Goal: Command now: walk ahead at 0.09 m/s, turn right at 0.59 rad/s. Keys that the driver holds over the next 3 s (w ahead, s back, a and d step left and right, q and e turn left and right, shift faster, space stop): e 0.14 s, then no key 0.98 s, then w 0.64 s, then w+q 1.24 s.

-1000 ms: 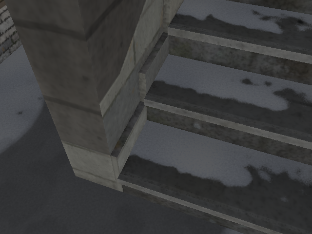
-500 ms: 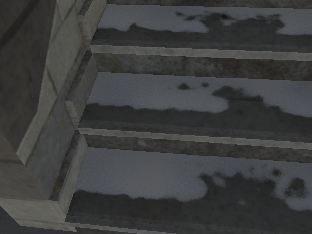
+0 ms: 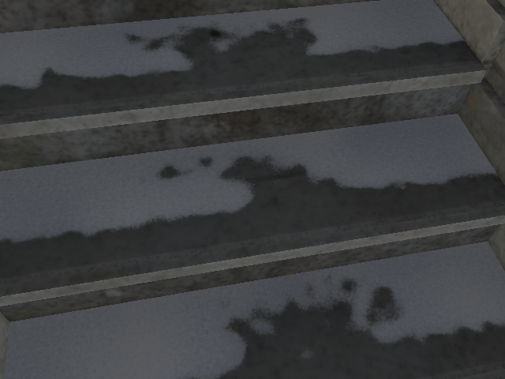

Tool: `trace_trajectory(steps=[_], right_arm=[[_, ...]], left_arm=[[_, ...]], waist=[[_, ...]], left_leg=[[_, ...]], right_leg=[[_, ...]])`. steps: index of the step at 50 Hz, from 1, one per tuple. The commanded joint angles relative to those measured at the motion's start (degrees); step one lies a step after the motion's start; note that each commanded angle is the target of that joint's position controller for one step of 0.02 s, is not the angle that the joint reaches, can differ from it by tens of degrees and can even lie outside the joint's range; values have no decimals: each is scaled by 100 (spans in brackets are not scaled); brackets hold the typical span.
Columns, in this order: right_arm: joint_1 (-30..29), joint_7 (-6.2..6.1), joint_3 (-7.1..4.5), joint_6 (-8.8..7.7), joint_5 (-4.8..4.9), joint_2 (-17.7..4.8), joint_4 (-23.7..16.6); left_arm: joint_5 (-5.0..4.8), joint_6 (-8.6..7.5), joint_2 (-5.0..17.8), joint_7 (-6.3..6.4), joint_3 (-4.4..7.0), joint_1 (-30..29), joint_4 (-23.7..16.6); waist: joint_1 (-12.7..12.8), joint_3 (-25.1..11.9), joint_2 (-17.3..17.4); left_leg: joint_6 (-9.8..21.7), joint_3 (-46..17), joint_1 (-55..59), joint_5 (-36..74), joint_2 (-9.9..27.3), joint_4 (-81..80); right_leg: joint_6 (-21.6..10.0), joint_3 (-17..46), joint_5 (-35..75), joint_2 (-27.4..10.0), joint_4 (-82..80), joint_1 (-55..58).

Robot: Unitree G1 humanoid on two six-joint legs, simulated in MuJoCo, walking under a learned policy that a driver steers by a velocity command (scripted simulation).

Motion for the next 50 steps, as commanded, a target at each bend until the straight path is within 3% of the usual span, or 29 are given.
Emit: trace_trajectory(steps=[1, 3, 6, 7, 8, 9, 10, 11, 12, 13, 14, 15, 16, 17, 18, 21, 22, 25, 27, 30, 31, 32, 33, 34, 35, 38, 44, 45, 50], right_arm=[[-221, -45, -209, -49, 27, -706, -530], [-249, -65, -268, 16, -6, -829, -656], [-118, 80, -406, 101, -20, -1064, -775], [-85, 106, -442, 151, -18, -1146, -751], [10, 118, -436, 206, -2, -1050, -750], [14, 21, -349, 244, 358, -751, -777], [59, 12, -177, 253, 152, -265, -915], [-403, -84, -215, 206, 159, -385, -1169], [-426, -130, -282, 192, 334, -564, -1124], [-320, -145, -322, 204, 350, -679, -964], [-127, -193, -335, 225, 256, -642, -759], [67, -226, -372, 238, 170, -726, -680], [35, -182, -377, 211, 108, -737, -754], [-92, -146, -355, 181, 127, -642, -788], [-166, -129, -315, 159, 113, -525, -821], [-364, -50, -222, 186, 191, -343, -864], [-318, -14, -202, 228, 215, -303, -817], [-406, 20, -236, 270, 261, -380, -784], [-398, 12, -235, 259, 269, -405, -712], [-98, 57, -189, 167, 153, -345, -471], [91, 65, -197, 148, 64, -451, -405], [224, 101, -280, 114, 41, -775, -331], [201, 153, -301, 70, 91, -651, -267], [111, 178, -241, 16, 87, -414, -293], [10, 178, -224, -32, 61, -366, -281], [67, 173, -210, -133, 80, -363, -211], [268, 122, -196, -130, 112, -409, -33], [402, 119, -177, -142, 100, -352, 56], [484, 117, -171, -156, 131, -381, 269]], left_arm=[[-64, 123, 210, -46, 35, 510, -422], [-147, 110, 13, -48, -27, 423, -523], [-230, 159, 149, -158, 12, 214, -785], [-281, 110, 85, -182, 18, 341, -817], [-251, 33, 103, -178, 38, 496, -733], [-548, 44, 389, -1, 175, 485, -674], [-451, 4, 884, 167, 237, 543, -876], [-114, -149, 1122, 190, 208, 546, -1064], [-12, -264, 841, 143, 104, 360, -983], [-40, -309, 629, 129, 32, 73, -898], [-138, -311, 422, 127, -30, -281, -910], [-258, -300, 382, 162, -57, -477, -883], [-275, -320, 306, 198, -104, -460, -884], [-232, -346, 185, 249, -141, -371, -813], [-170, -344, 195, 283, -142, -239, -757], [-186, -282, 172, 370, -104, -32, -630], [-134, -251, 259, 366, -75, -122, -655], [-150, -205, 340, 309, -2, -104, -634], [-166, -226, 221, 291, -14, -127, -613], [-232, -284, 114, 270, -25, -27, -462], [-198, -351, 43, 224, -40, 161, -354], [-144, -393, 21, 178, -28, 303, -324], [-132, -402, 92, 164, -2, 136, -308], [-129, -401, 43, 166, -15, -128, -316], [-145, -384, -40, 183, -23, -232, -335], [-164, -318, -10, 213, 13, -85, -249], [-186, -282, -91, 228, 10, 132, -26], [-238, -267, -132, 240, 14, 170, 26], [-234, -229, -90, 278, 33, 240, 206]], waist=[[272, -694, 898], [176, -843, 1206], [-28, -1063, 1717], [66, -980, 1505], [81, -931, 1133], [97, -693, 456], [-10, -610, -1347], [314, -1053, -1577], [183, -762, -771], [-4, -289, -441], [-139, -270, -178], [-196, -287, -234], [-250, -423, -43], [-230, -540, -52], [-161, -711, -156], [-35, -1012, -353], [-25, -1052, -373], [97, -767, -456], [143, -587, -426], [-52, -522, -33], [-64, -652, 132], [79, -574, 566], [-25, -475, 655], [-130, -406, 569], [-99, -426, 629], [-45, -441, 642], [-32, -299, 398], [-40, -299, 298], [-10, -181, 348]], left_leg=[[1080, -745, 295, 1925, 1445, -1006], [939, -382, 393, 2121, 1395, -952], [793, -319, 713, 1433, 1569, -681], [638, -258, 548, 755, 1596, -474], [420, -137, 253, 67, 1424, -90], [118, -109, -145, -966, 1270, 543], [-536, 497, -1662, -2742, 628, 2980], [-726, -460, -1763, -3147, 98, 4861], [-733, -826, -1887, -2827, 159, 5715], [-644, -828, -2022, -2325, 261, 5670], [-638, -760, -1983, -1863, 307, 5798], [-659, -705, -1826, -1349, 270, 5692], [-648, -749, -1527, -895, 293, 5374], [-646, -792, -1475, -595, 331, 4885], [-684, -803, -1435, -577, 319, 4507], [-774, -873, -996, -993, 367, 2939], [-814, -739, -551, -1204, 271, 2664], [-800, -586, -53, -1870, 195, 1729], [-716, -648, 86, -1874, 216, 1061], [-453, -714, 1065, -326, 230, -586], [-370, -904, 1626, 136, 447, -540], [-231, -921, 1714, 371, 539, -171], [-115, -853, 1326, -146, 410, -118], [-147, -862, 1177, -338, 393, -252], [-214, -875, 1062, -373, 395, -328], [-290, -862, 909, -444, 358, -389], [-283, -859, 834, -546, 319, -441], [-272, -882, 868, -561, 345, -454], [-260, -875, 804, -535, 317, -524]], right_leg=[[81, -62, 266, -331, -985, 521], [15, -339, 219, -353, -2331, 1200], [-93, -609, 396, -296, -3524, 1753], [-168, -731, 722, -229, -4119, 2102], [-223, -725, 919, -66, -4808, 2583], [-383, -248, 1495, -199, -5443, 2697], [-850, 1897, 2541, -1620, -5995, 3390], [-2077, 3201, 3377, -2838, -6429, 2342], [-2273, 2902, 2872, -2601, -6525, 2044], [-1854, 2179, 2534, -2156, -6328, 1735], [-1453, 1742, 2452, -1716, -6035, 1785], [-1253, 1337, 2806, -1449, -5946, 1743], [-1177, 1164, 3225, -1331, -5927, 1712], [-1118, 1046, 3546, -1277, -5894, 1993], [-1104, 1021, 4014, -1295, -5829, 2362], [-1026, 1053, 4367, -1374, -5831, 3040], [-1024, 983, 4433, -1375, -5811, 2902], [-1210, 1274, 3574, -1420, -5984, 2641], [-1289, 1554, 2873, -1443, -6074, 2619], [-1030, 1567, 2344, -1221, -6161, 2303], [-847, 1454, 1958, -1089, -6171, 2046], [-660, 1149, 1587, -827, -6253, 1840], [-537, 863, 1392, -609, -6269, 1969], [-508, 791, 1353, -547, -6145, 2070], [-526, 732, 1503, -527, -6056, 2189], [-594, 670, 1933, -509, -5901, 2410], [-581, 628, 1954, -492, -5894, 2444], [-583, 620, 1931, -491, -5922, 2482], [-568, 605, 2098, -495, -5929, 2594]])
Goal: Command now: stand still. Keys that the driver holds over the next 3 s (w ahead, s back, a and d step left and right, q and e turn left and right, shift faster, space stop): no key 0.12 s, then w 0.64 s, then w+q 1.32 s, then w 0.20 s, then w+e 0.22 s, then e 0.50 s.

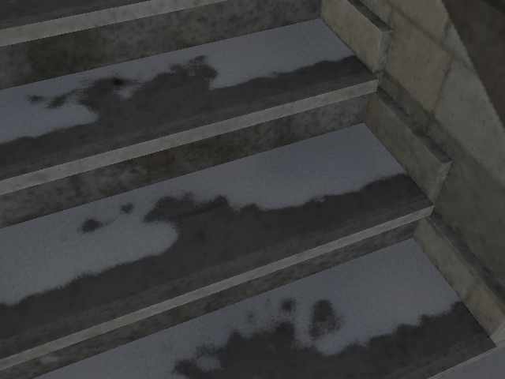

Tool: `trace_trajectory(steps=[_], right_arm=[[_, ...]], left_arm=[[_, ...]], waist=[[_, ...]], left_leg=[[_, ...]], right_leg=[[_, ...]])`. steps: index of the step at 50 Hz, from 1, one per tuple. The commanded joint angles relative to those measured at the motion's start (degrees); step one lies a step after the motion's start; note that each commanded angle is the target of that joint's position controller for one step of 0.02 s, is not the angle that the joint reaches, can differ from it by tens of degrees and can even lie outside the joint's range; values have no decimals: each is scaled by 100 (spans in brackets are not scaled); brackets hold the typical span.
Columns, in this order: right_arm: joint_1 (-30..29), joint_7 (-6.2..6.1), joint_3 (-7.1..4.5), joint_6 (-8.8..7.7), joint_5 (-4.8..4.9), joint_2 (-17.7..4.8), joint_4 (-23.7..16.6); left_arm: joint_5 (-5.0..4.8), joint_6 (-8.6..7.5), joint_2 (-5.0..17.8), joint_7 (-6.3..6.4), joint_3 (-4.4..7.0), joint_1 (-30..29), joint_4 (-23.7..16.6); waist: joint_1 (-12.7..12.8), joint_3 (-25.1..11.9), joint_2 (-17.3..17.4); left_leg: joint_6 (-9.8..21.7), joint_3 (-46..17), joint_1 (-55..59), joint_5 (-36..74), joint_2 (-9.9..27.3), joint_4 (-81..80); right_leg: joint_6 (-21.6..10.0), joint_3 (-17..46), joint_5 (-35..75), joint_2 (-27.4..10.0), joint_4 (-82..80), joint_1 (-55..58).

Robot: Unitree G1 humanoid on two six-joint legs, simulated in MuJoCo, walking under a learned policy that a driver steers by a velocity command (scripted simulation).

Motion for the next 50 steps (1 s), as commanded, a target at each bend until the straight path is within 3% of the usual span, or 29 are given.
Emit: trace_trajectory(steps=[1, 7, 8, 10, 11, 15, 18, 19, 21, 23, 25, 27, 28, 29, 32, 35, 36, 37, 38, 39, 40, 41, 42, 43, 44, 46, 48, 49, 50], right_arm=[[173, -23, -130, -72, 18, -591, -148], [355, -49, -107, -35, 22, -493, 169], [264, -46, -29, 111, -125, -340, 198], [212, -59, -72, 214, -151, -432, 190], [216, -146, -128, 95, 101, -547, 172], [376, -75, -57, -188, 139, -348, 222], [848, 19, -79, -315, 138, -431, 472], [1049, 61, -92, -361, 84, -480, 573], [1675, 103, -335, -408, 103, -1167, 743], [1925, 112, -369, -446, 108, -1055, 808], [1687, 95, -351, -404, 107, -957, 810], [1411, 106, -203, -277, 99, -523, 776], [1442, 92, -153, -185, 90, -440, 832], [1303, 47, -123, -117, 101, -405, 782], [871, -78, -147, 25, 75, -799, 535], [1017, -78, -214, 4, 132, -1336, 480], [909, -68, -213, -15, 133, -1344, 440], [1026, -28, -186, 61, 188, -1230, 547], [885, 35, -140, 4, 187, -1111, 420], [222, 95, -157, -100, 141, -1139, 149], [-132, 197, 154, -334, -122, 84, -57], [910, 298, 113, -492, 361, 208, 402], [767, 302, 48, -437, 556, -116, 252], [-349, 298, 136, -310, 584, 22, -281], [-1094, 297, 326, -175, 444, 388, -751], [-1184, 345, 571, 74, 416, 787, -1260], [-769, 370, 747, 148, 445, 861, -1598], [-754, 389, 801, 136, 391, 717, -1797], [-975, 344, 742, 117, 308, 347, -1857]], left_arm=[[-8, -50, 484, 36, 119, 11, -234], [-12, -28, 440, 71, 102, 112, 45], [113, -111, 306, 35, 27, 314, 204], [70, -163, 524, 25, 76, 285, 327], [-143, -133, 860, 83, 205, 33, 228], [-161, -160, 776, 83, 186, 277, 242], [-217, -273, 602, 28, 133, -506, -14], [-225, -344, 453, -18, 91, -515, -59], [-206, -532, 388, -86, 65, -298, -47], [-297, -623, 631, -117, 103, -493, -86], [-335, -568, 533, -169, 77, -365, -27], [-273, -529, 468, -204, 51, -597, -122], [-148, -525, 347, -242, -10, -837, -229], [-125, -531, 286, -304, -48, -830, -306], [-28, -536, -41, -444, -265, -917, -380], [-67, -497, 446, -384, -96, -918, -510], [-131, -511, 695, -344, 15, -631, -535], [-164, -540, 818, -300, 90, -462, -526], [-147, -586, 1164, -281, 251, 492, -157], [-47, -526, 1208, -192, 305, 1686, 384], [224, -353, 1558, -71, 203, 2053, 619], [499, -298, 1409, -43, 163, 2850, 706], [366, -246, 1344, -68, 178, 2767, 888], [133, -202, 836, -93, 52, 2231, 1064], [85, -203, 373, -108, -122, 1699, 1113], [179, -218, -168, -104, -389, 1208, 1346], [211, -224, -186, -109, -533, 696, 1340], [225, -195, -14, -162, -573, 157, 1198], [320, -209, 161, -171, -607, -194, 1023]], waist=[[14, -28, -41], [8, -113, -58], [81, -59, -125], [40, 163, -298], [5, 199, -429], [37, 422, -639], [-306, 393, -310], [-322, 318, 45], [-371, 232, 1452], [-477, 510, 937], [-226, 385, 357], [-186, 509, 354], [-231, 554, 469], [-159, 509, 362], [-87, 208, 454], [89, -22, 889], [302, -252, 976], [579, -387, 857], [836, -579, 719], [1344, -798, 512], [1032, -919, -1916], [1032, -2217, -1536], [839, -1664, -991], [693, -567, -765], [521, -27, -495], [-90, 433, -563], [-702, 623, -436], [-1032, 612, -396], [-1023, 506, -317]], left_leg=[[53, -251, -415, 424, 220, -500], [44, -170, -279, 231, 140, -582], [152, -323, -240, 215, 205, -773], [218, -82, -170, -173, -26, -476], [178, 246, -319, -575, -242, -30], [461, 296, -863, -869, -105, 624], [811, 123, -166, -541, -30, -176], [922, -280, 66, -426, 123, -421], [1563, -2165, 1170, 344, 1231, -1279], [2196, -3195, 1888, 1663, 2301, -1515], [1924, -2443, 2191, 1987, 2219, -1450], [1450, -1507, 1825, 1842, 1716, -1712], [1347, -1168, 1577, 1994, 1519, -1771], [1278, -892, 1212, 2040, 1365, -1850], [1015, 39, -454, 2676, 849, -1927], [991, -138, 305, 5427, 1179, -1299], [891, -136, 714, 6009, 1152, -801], [798, 79, 974, 6437, 793, 150], [627, -77, 629, 6425, 706, 1281], [500, -238, -934, 4541, 343, 2867], [367, -291, -3215, -1617, -546, 5883], [435, -1540, -3706, -1434, -918, 7741], [443, -1063, -4568, -1436, -657, 8775], [565, -379, -5849, -1355, -238, 9499], [681, -381, -6432, -1044, -8, 10144], [894, -631, -7007, -669, -100, 11962], [985, -869, -7036, -96, -33, 11629], [908, -570, -6365, 525, 10, 10306], [697, -118, -5452, 1185, -160, 9348]], right_leg=[[-27, 756, 801, -689, -526, 400], [-23, 735, 439, -677, -683, 497], [4, 880, -109, -898, -1002, 451], [-64, 1063, -1186, -850, -1243, 166], [-218, 1085, -1986, -735, -1215, 67], [-796, 2180, -2889, -1493, -1627, -148], [-552, 1338, -1642, -1043, -1082, -588], [-408, 864, -886, -718, -504, -736], [14, -121, -293, -44, 1583, -1957], [185, 49, -2204, -356, 3808, -3659], [169, 409, -1610, -808, 5262, -4529], [228, 228, -1185, -1035, 5532, -4675], [345, -40, -1097, -1034, 5687, -4704], [422, -116, -793, -1140, 5387, -4422], [558, -665, 319, -1040, 3413, -1904], [298, -853, 74, -577, 2466, -1155], [159, -756, 77, -533, 1971, -858], [88, -1356, -507, -139, 1150, -521], [-102, -771, 1732, -413, -245, 735], [-167, -94, 2537, -901, -945, 2484], [-248, 1111, 6617, -2234, 355, 3609], [-1409, 2737, 6168, -3459, -287, 3696], [-1718, 2791, 3031, -3582, -961, 3301], [-1326, 2321, 292, -3243, -1446, 2678], [-890, 1993, -1074, -2954, -1610, 1883], [-431, 1302, -720, -2791, -1674, 576], [-33, 446, -602, -2672, -1848, -590], [155, -284, -653, -2218, -2005, -1629], [47, -893, -429, -1847, -2261, -2550]])
Over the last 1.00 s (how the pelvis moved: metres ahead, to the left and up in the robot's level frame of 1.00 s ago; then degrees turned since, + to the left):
0.01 -0.06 0.01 -11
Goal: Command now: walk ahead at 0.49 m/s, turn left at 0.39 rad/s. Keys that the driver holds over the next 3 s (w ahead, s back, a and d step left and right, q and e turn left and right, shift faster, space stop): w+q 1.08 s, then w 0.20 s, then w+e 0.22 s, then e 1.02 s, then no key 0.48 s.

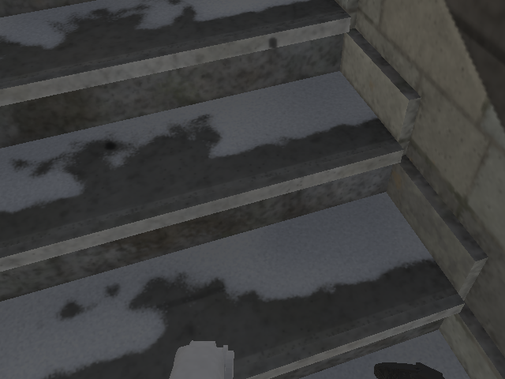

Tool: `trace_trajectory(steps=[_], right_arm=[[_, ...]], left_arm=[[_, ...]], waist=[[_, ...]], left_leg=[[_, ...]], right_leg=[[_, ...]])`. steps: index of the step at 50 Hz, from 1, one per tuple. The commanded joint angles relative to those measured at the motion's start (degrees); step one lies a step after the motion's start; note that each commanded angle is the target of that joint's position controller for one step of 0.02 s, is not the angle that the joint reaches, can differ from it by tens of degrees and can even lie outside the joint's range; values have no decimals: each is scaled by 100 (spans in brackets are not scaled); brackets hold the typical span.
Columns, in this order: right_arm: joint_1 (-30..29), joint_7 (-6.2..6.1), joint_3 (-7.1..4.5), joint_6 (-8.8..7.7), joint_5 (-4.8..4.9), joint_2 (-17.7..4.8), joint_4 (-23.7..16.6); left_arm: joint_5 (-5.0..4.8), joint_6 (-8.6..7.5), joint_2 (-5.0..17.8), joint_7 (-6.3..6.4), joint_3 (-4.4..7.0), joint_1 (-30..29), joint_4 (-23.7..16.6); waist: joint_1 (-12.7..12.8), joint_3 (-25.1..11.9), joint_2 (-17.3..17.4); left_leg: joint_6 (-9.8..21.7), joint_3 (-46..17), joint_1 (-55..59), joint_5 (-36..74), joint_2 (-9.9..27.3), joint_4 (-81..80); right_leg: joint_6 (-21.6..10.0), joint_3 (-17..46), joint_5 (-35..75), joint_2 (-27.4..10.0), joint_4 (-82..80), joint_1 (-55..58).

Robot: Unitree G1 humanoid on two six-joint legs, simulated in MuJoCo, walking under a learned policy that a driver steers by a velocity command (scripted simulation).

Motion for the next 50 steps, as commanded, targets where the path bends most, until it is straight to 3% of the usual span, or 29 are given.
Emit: trace_trajectory(steps=[1, 4, 6, 8, 9, 10, 11, 12, 14, 16, 17, 21, 24, 27, 29, 31, 32, 33, 34, 35, 36, 37, 38, 40, 42, 43, 45, 48, 50], right_arm=[[-223, -41, 248, -30, -136, -256, -828], [-564, -165, 211, -69, -235, -319, -736], [-510, -130, 96, -40, -259, -432, -673], [297, 57, -49, 20, -252, -645, -376], [659, 165, -189, 3, -287, -939, -208], [1263, 236, -449, 25, -409, -1701, -43], [1767, 75, -603, 86, -463, -2173, 320], [3214, 109, -486, -71, -878, -1441, 910], [2141, 244, -493, -131, -702, -949, 1426], [865, 199, -266, -220, -655, -254, 1659], [952, 226, -197, -197, -899, -191, 1828], [1358, 151, -142, -543, -877, -464, 1798], [4057, 91, -37, -512, -1031, -270, 2942], [4365, 125, -90, -403, -1177, -314, 3011], [3652, 231, -89, -400, -1095, -355, 2624], [2488, 397, -205, -496, -670, -782, 1982], [2182, 431, -285, -578, -643, -1278, 1954], [2356, 372, -465, -667, -292, -1650, 1943], [2502, 492, -589, -714, -225, -1763, 2066], [2785, 518, -494, -698, -619, -973, 2163], [3834, 597, -263, -709, -1046, 11, 2350], [2307, 677, -558, -520, -605, -644, 2174], [1568, 603, -605, -523, -474, -537, 2083], [1465, 342, -632, -445, -669, -430, 2138], [1100, 368, -531, -261, -607, -78, 1935], [1029, 366, -449, -185, -551, 178, 1848], [610, 405, -259, -170, -428, 284, 1611], [6, 443, -287, -168, -241, -223, 1371], [-517, 381, -115, -152, -224, -55, 1038]], left_arm=[[-32, -256, 534, 51, -174, -1698, -789], [-417, -396, 1289, 223, -23, -408, -353], [-237, -248, 1956, 317, 190, 111, -223], [-102, 32, 1841, 403, 257, -324, -619], [-165, 79, 1819, 449, 294, -709, -942], [-124, -40, 1671, 422, 309, -915, -1525], [-71, -303, 992, 116, 217, -1408, -1939], [347, -322, 1016, -538, 438, -1137, -1167], [95, -545, 785, -571, 366, -1342, -1650], [224, -429, 340, -413, 63, -1843, -1994], [234, -249, 409, -365, -1, -1964, -2233], [-15, -278, 802, -336, 43, -2362, -2358], [41, -314, 547, -221, -160, -3391, -2537], [-7, -539, 400, -201, -323, -4641, -3001], [80, -458, 201, -173, -340, -5376, -3345], [-11, -189, -345, -447, -490, -5756, -3741], [-86, -63, -187, -483, -489, -4825, -3540], [-188, 0, 595, -453, -214, -4333, -3306], [-206, -56, 1158, -341, 74, -3511, -3021], [-57, -155, 1301, -220, 231, -1507, -2409], [-90, -242, 1398, -285, 199, 26, -1718], [70, -244, 1365, -148, 213, 558, -1744], [-27, -400, 1471, -95, 286, -388, -1538], [-162, -450, 200, -129, 114, -1363, -1197], [-248, -496, -850, -75, -128, -2000, -878], [-235, -535, -886, -12, -112, -2246, -866], [129, -527, -622, -134, -23, -1971, -561], [336, -610, -386, -205, -61, -1687, -356], [597, -537, -225, -202, -115, -898, 87]], waist=[[-884, 706, -608], [-545, -524, -672], [-712, -984, -1460], [-919, -1149, -1852], [-1048, -1336, -1591], [-1071, -1500, -9], [-924, -1374, 1962], [-1395, 835, 1288], [-319, 556, -7], [483, 412, -246], [626, 202, -299], [429, -382, -51], [-557, 136, 404], [-684, 290, 39], [-619, 267, 134], [-34, 534, 708], [308, 350, 937], [544, -191, 587], [787, -643, 843], [940, -2405, -29], [723, -4107, -2292], [1538, -2164, -1693], [1161, -388, -1345], [428, -670, -98], [-273, -521, -178], [-446, -402, -315], [-458, -372, -115], [-329, -193, -479], [-140, 12, -306]], left_leg=[[-357, 622, 1859, 978, 107, -2326], [-274, 1481, 3876, 825, 99, -4221], [-34, 1775, 3740, -1184, -344, -4961], [380, 1426, 3302, -2721, -574, -6128], [561, 739, 3885, -2239, -652, -7513], [1069, -1701, 5352, -1957, 57, -8640], [1659, -5478, 6490, -3268, 937, -11675], [1081, -5273, 5592, -2393, 764, -11058], [991, -3872, 5318, -864, 712, -10371], [863, -2608, 4254, -1224, 264, -10386], [862, -2377, 4242, -681, 207, -10684], [601, -1472, 3760, 1098, -171, -10996], [896, -2695, 7126, 1281, 808, -10447], [747, -2834, 7969, 960, 1025, -10540], [838, -2571, 5244, 270, 583, -11894], [1206, -2414, 2030, 1985, 1003, -13388], [1184, -2322, 2731, 5031, 1370, -12847], [841, -1809, 4681, 7837, 1090, -12060], [563, -1686, 5566, 9736, 924, -10751], [285, -1662, 4928, 8386, 694, -8404], [-69, -1629, 3011, 1164, -618, -6360], [-48, -1897, 1594, 1243, -648, -3774], [-23, -1303, 673, 1657, -152, -3228], [277, -862, 1387, 1674, 156, -2736], [680, -782, 1264, 1539, 451, -2702], [796, -801, 989, 1185, 439, -2528], [1027, -545, 419, 908, 569, -2325], [1030, -233, 155, 611, 687, -1668], [1282, -408, -1341, 105, 668, -972]], right_leg=[[-669, -477, 213, -862, -2481, -3676], [-940, -846, 3111, -659, -2724, -1806], [-1066, -930, 8886, -1105, -1390, 500], [-1177, -561, 10841, -1747, 347, 2266], [-1186, -515, 10261, -1649, 1448, 2216], [-1121, -7, 8072, -1210, 3251, 234], [-789, 859, 980, 305, 5413, -2645], [-962, 2732, 1399, 811, 8484, -4866], [-983, 2661, 1353, 754, 9455, -5805], [-1206, 2238, 1188, 470, 9671, -5951], [-1170, 1901, 1385, 413, 9502, -6035], [-560, 826, 1405, 133, 8408, -4805], [-692, 1367, -1257, 312, 10613, -8330], [-987, 1355, -1943, 72, 9535, -9402], [-823, 372, 71, -186, 7284, -6478], [-219, -402, -599, 169, 6673, -2436], [-34, -163, 242, 313, 6523, -2076], [79, -320, -106, 769, 4904, -2280], [-178, -121, -445, 981, 3411, -1632], [-1012, 1474, 2291, 73, 3337, 1105], [-2959, 5356, 2213, -1881, 1654, 3451], [-2288, 6652, -2113, -1818, 266, 1848], [-1853, 5800, -3653, -1635, 146, 240], [-1818, 4056, -1990, -1728, 596, -1025], [-1364, 2824, -930, -1393, 211, -1625], [-1281, 2295, -679, -1223, -50, -1736], [-1203, 1329, -105, -1181, -429, -1503], [-1135, 396, 385, -1104, -1081, -1318], [-1152, 345, 198, -1338, -1164, -237]])
Over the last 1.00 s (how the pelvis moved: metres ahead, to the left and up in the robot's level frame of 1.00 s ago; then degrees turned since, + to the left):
0.23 -0.05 0.01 4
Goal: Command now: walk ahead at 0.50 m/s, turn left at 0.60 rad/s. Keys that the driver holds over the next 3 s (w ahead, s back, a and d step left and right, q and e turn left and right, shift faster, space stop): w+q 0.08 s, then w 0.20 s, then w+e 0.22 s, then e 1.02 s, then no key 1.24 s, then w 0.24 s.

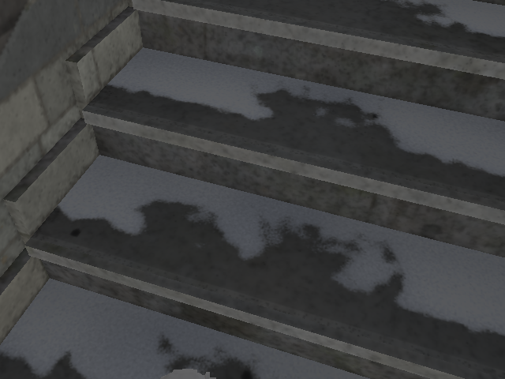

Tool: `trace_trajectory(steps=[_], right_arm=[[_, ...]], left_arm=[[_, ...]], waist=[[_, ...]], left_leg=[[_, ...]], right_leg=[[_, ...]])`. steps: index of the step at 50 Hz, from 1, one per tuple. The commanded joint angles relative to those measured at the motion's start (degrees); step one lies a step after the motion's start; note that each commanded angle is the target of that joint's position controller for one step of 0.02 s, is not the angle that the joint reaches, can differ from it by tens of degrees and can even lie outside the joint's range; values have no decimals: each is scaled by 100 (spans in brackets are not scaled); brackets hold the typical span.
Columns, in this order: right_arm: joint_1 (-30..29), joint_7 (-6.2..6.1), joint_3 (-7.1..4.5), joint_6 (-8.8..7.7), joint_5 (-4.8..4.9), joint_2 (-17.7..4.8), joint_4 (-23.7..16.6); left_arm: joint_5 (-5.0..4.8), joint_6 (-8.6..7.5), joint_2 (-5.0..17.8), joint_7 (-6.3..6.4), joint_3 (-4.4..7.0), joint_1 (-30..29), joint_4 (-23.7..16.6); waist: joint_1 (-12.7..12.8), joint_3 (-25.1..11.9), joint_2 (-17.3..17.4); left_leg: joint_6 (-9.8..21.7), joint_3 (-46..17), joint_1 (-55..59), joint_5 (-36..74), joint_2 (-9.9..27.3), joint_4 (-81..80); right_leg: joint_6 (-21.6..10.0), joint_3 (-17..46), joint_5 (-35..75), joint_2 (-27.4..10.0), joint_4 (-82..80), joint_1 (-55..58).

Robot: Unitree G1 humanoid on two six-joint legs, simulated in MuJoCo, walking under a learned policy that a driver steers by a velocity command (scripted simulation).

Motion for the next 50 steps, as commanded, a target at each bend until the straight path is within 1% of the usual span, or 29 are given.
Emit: trace_trajectory(steps=[1, 6, 8, 10, 13, 14, 15, 16, 17, 18, 19, 20, 22, 24, 26, 31, 34, 35, 36, 37, 38, 39, 40, 41, 42, 45, 47, 48, 50], right_arm=[[-585, -78, 301, -25, 89, 412, -452], [-2362, -181, 504, 256, 54, 440, -1313], [-3032, -67, 576, 715, -118, 455, -1561], [-2704, 93, 467, 780, -161, 356, -1460], [-1151, 3, 288, 484, 56, 104, -1184], [-6, -73, 219, 472, -29, -103, -830], [949, -150, 153, 554, -174, -310, -619], [2282, -232, -57, 553, -365, -784, 7], [3011, -303, -409, 337, -461, -1173, 478], [1309, -464, -455, 145, -59, -975, 75], [830, -573, -366, 8, -127, -549, 159], [1219, -386, -195, -89, -297, -147, 267], [967, -215, 17, -31, -544, 617, 461], [848, -247, 47, -83, -485, 607, 494], [911, -293, 39, -137, -535, 650, 507], [1690, -291, 117, -211, -899, 136, 1176], [1442, -290, 87, -298, -665, -285, 887], [1648, -172, -57, -364, -294, -817, 739], [1894, -199, -103, -515, -143, -1007, 642], [1715, -178, -223, -548, -167, -1420, 620], [1724, -167, -278, -502, -272, -1308, 485], [2037, -187, -307, -486, -519, -1066, 303], [1639, -114, -351, -421, -626, -1053, 60], [802, -4, -462, -253, -301, -891, -303], [822, 73, -379, -162, -110, -510, -237], [631, -309, -45, -205, -218, 320, -436], [800, -515, -87, -179, -257, -64, -401], [932, -540, -45, -220, -229, -126, -268], [596, -518, -116, -216, -252, -607, -366]], left_arm=[[312, -107, -163, -101, -181, -31, -49], [501, -51, -268, -246, -327, 1545, 609], [90, -11, -19, -522, -285, 1058, 273], [-308, -211, 526, -504, -150, 1224, 259], [-307, -476, 1539, -485, 165, 1105, -1], [-207, -526, 1178, -547, 204, 1420, -110], [-273, -546, 1104, -691, 191, 1262, -357], [-331, -431, 524, -909, 234, 1008, -386], [-536, -303, 344, -868, 351, 991, -243], [-935, -461, 525, -209, 432, -192, -1170], [-876, -526, 418, 52, 458, -604, -1455], [-507, -443, -477, -241, 135, -117, -712], [-555, -210, -244, -364, 196, -280, -879], [-598, -21, -187, -476, 209, -683, -1073], [-668, 87, -144, -575, 162, -718, -1017], [-702, 121, 245, -339, 2, -2335, -2063], [-706, 412, 348, -225, -116, -3365, -2705], [-728, 592, 286, -325, -109, -3565, -2669], [-681, 629, 161, -446, -106, -3093, -2544], [-729, 581, 331, -493, -26, -2585, -2383], [-766, 478, 554, -339, 86, -1964, -2259], [-770, 332, 836, -187, 153, -1585, -2122], [-624, 241, 1230, -44, 355, -797, -2067], [-143, 256, 1451, -2, 415, 409, -1933], [-99, 167, 1825, 56, 626, 335, -1700], [-553, -35, 672, -3, 353, -1490, -1528], [-556, -96, 145, -69, 126, -2501, -1783], [-561, -169, 109, 16, 104, -2782, -1972], [-492, -228, 689, 97, 249, -2459, -2098]], waist=[[-69, 832, -76], [438, 729, -114], [195, 886, -576], [-73, 595, -638], [-746, 26, -1702], [-733, -1194, -1166], [-1154, -1843, -474], [-1358, -1918, 615], [-1344, -1449, 260], [-761, -814, 98], [-638, -473, 45], [-743, -132, 356], [-66, 266, -538], [298, 240, -463], [394, 332, 462], [292, 294, -254], [371, 192, 65], [241, 143, 530], [262, 320, 690], [422, 347, 682], [358, -262, 583], [95, -980, -109], [537, -1754, -816], [1009, -1879, -1533], [1012, -1102, -1103], [-219, 48, -421], [-630, -19, 47], [-626, -191, -288], [-452, -387, 320]], left_leg=[[489, -305, -1859, -421, 6, 931], [543, 595, -2164, 551, 576, -1309], [180, 1088, 553, -219, 381, -2118], [-75, 1849, 1333, -773, -164, -2754], [-225, 1658, 3774, -586, -781, -4850], [97, 695, 6344, 2083, -373, -4312], [327, -836, 8197, 1679, 125, -5581], [513, -2841, 8671, 1648, 1021, -7391], [418, -3554, 7617, 1512, 1332, -7929], [344, -2765, 7064, 540, 1417, -8347], [73, -2633, 6302, -487, 1386, -8430], [160, -2393, 5513, -39, 1271, -8157], [-159, -1612, 4914, 159, 1273, -8520], [-320, -336, 4862, 668, 1060, -8765], [-241, 454, 4892, 1366, 821, -9171], [-545, 1278, 6098, 2299, 795, -9342], [-630, 1831, 5498, 3465, 758, -10354], [-232, 1765, 5405, 5211, 917, -10457], [-241, 1905, 6175, 7390, 1280, -9870], [-463, 1918, 7133, 8232, 1469, -9234], [-442, 2030, 7563, 8890, 1272, -8438], [-799, 1848, 6177, 8481, 981, -7512], [-960, 1549, 4750, 5398, 490, -6168], [-1246, 640, 3308, -518, -595, -4158], [-1214, -568, 2395, -167, -609, -2457], [-840, -923, 1920, 728, -568, -1019], [-947, -731, 2179, 495, -383, -1753], [-1145, -703, 2221, 232, -444, -1685], [-1765, -492, 2303, 554, -239, -2982]], right_leg=[[-947, 1158, 727, -1496, -1829, 908], [-987, 927, 843, -1729, -2742, 1932], [-1082, 426, 2078, -1588, -3412, -76], [-1165, 86, 6146, -1566, -2749, 770], [-556, 389, 11095, -1904, -1288, 2142], [-298, 608, 10187, -1614, -114, 696], [-243, 1226, 6981, -1019, 1179, -1027], [-77, 1800, 1293, -301, 3156, -2301], [-148, 2862, 1483, -94, 5731, -2373], [-196, 1995, 793, -154, 6755, -2689], [-358, 2062, 1123, -280, 7311, -2900], [-614, 3243, 1789, -253, 8198, -3395], [-956, 3236, 2270, -217, 7987, -3984], [-1125, 2788, 1905, -325, 7792, -4340], [-1205, 2262, 1372, -200, 9467, -4719], [-1441, 2274, 953, -341, 9094, -6185], [-823, 1662, 1051, -686, 5439, -4033], [-354, 830, -233, -43, 5014, -3264], [-167, 515, -343, 223, 5015, -3114], [-247, 652, -261, 395, 4099, -3390], [-469, 663, 683, 760, 3693, -2809], [-1094, 1718, 2981, 491, 3846, -994], [-1648, 3351, 3330, 58, 2392, 722], [-2116, 6129, 1982, -914, -46, 1459], [-1884, 6704, 1159, -1162, -338, 978], [-1351, 5060, -698, -415, -115, -1624], [-1088, 3953, -38, -85, -275, -2197], [-1085, 3807, 473, 16, -419, -2145], [-932, 3548, 528, -30, -437, -1863]])
Over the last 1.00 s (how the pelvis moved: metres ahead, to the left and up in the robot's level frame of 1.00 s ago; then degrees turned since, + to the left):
0.50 0.07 0.32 34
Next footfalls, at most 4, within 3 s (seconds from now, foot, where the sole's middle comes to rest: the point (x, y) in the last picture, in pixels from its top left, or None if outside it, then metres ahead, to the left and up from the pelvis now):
0.26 left None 0.36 0.16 -0.59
0.74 right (292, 286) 0.64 -0.06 -0.43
1.28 left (200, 251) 0.72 0.16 -0.43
1.72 right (306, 290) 0.63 -0.09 -0.43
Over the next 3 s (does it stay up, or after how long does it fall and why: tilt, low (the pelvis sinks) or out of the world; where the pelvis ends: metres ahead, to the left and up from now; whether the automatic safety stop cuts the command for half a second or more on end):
stays up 0.66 0.01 0.34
